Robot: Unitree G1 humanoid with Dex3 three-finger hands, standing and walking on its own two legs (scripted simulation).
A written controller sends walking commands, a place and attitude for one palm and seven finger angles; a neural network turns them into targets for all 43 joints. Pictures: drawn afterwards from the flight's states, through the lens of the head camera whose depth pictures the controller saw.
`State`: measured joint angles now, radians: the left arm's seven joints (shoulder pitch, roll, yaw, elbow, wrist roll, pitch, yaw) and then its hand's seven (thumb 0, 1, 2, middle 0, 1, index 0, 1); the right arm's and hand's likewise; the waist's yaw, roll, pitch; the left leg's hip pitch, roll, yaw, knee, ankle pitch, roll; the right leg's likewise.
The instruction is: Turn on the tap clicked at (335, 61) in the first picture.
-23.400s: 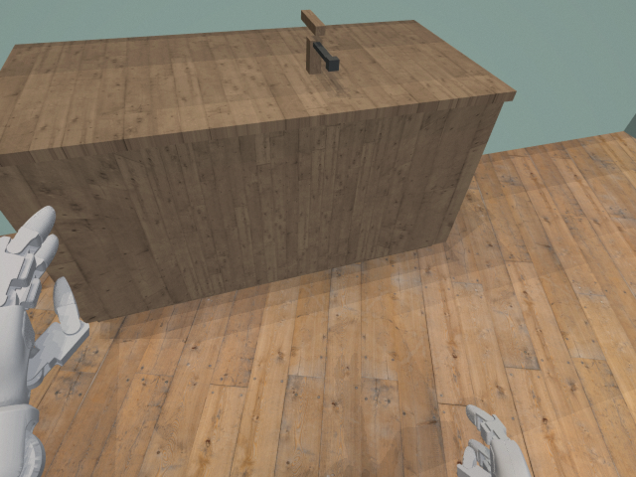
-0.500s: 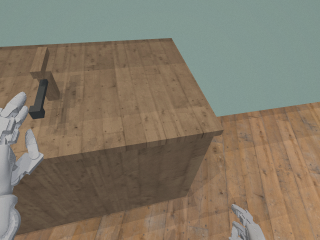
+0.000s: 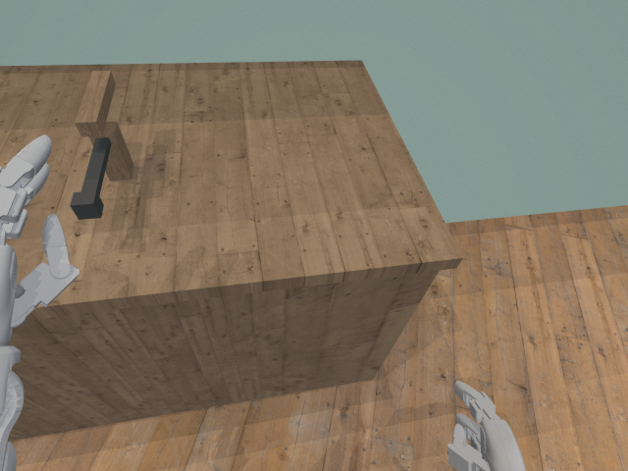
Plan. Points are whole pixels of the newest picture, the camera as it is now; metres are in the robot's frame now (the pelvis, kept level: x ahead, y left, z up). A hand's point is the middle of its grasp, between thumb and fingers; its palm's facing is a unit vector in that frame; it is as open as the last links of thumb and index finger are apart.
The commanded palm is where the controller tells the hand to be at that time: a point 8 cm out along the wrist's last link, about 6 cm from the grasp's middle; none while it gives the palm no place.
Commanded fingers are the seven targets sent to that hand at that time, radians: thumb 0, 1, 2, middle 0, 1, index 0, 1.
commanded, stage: come to a stop and stand still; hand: left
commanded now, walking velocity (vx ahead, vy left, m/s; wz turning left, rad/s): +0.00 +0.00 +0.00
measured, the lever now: (87, 205) +0.39 +0.37 +0.07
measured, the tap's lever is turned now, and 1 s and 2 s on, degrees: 0 0 0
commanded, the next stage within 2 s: look again from close up in 0.72 s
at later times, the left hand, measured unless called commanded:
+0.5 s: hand (91, 293) +0.21 +0.24 +0.17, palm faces +0.42 -0.86 -0.29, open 7.4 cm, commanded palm +0.16 +0.26 +0.18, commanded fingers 0.00 0.90 0.90 -0.20 -0.30 -0.20 -0.30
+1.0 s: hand (89, 283) +0.23 +0.25 +0.16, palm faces +0.37 -0.86 -0.34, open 7.4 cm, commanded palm +0.17 +0.28 +0.18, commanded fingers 0.00 0.90 0.90 -0.20 -0.30 -0.20 -0.30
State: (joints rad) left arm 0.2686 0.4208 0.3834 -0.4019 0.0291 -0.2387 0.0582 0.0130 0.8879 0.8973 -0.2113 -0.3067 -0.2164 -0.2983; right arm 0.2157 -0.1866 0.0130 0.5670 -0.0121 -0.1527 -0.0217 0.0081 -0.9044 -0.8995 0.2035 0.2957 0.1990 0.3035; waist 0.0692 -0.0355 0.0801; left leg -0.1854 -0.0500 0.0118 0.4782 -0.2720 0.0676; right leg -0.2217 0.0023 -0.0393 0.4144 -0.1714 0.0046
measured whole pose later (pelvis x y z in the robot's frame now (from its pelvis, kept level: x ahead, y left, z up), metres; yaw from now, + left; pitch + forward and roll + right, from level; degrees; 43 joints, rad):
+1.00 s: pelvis +0.00 +0.01 +0.00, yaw -1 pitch -1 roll -1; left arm 0.39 0.34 0.34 -0.44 -0.03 -0.22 0.09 0.01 0.89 0.90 -0.21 -0.31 -0.21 -0.30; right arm 0.21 -0.19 0.02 0.57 0.00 -0.13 -0.02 0.01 -0.90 -0.90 0.20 0.30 0.20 0.30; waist 0.04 -0.03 0.05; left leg -0.16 -0.05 0.03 0.44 -0.26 0.07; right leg -0.20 0.00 -0.01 0.38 -0.16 0.01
